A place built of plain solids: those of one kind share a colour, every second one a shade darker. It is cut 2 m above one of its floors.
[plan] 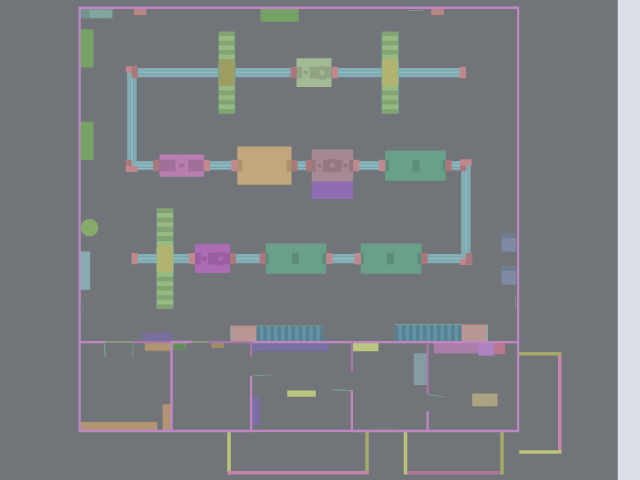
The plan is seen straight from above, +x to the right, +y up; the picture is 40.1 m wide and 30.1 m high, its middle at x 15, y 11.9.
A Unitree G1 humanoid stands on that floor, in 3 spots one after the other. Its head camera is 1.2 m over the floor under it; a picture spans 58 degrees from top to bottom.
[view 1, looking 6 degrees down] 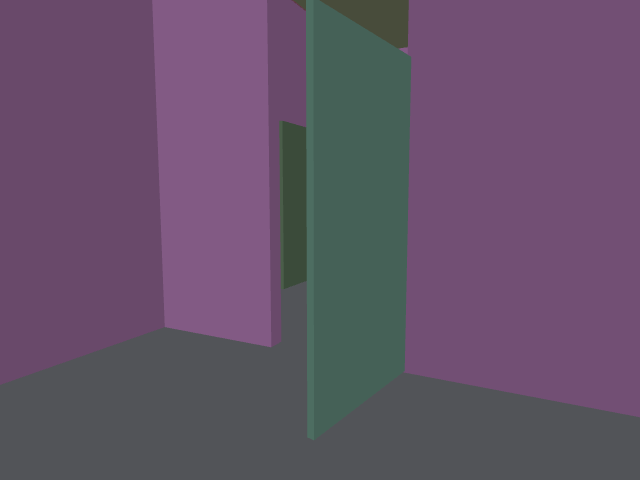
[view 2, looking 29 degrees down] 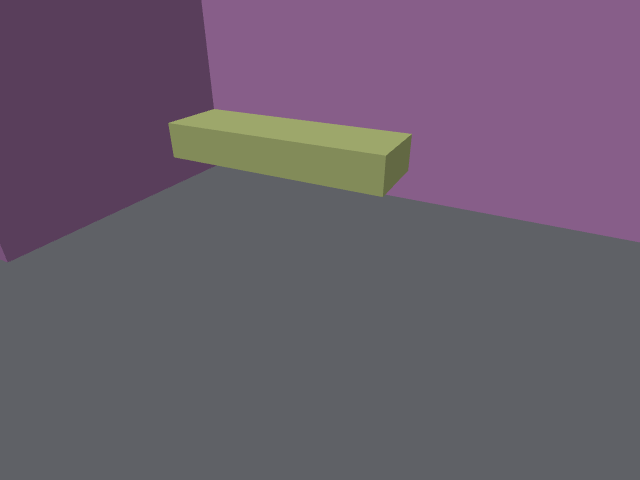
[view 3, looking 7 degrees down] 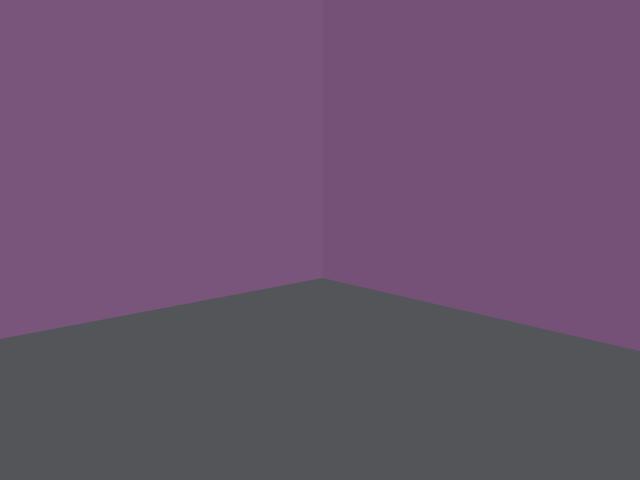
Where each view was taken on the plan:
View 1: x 24.60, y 3.00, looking -153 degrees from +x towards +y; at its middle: door_leaf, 2.04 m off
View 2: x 19.40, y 2.70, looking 117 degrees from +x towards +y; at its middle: ground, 2.48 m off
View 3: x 9.56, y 4.17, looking -132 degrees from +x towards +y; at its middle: wall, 5.65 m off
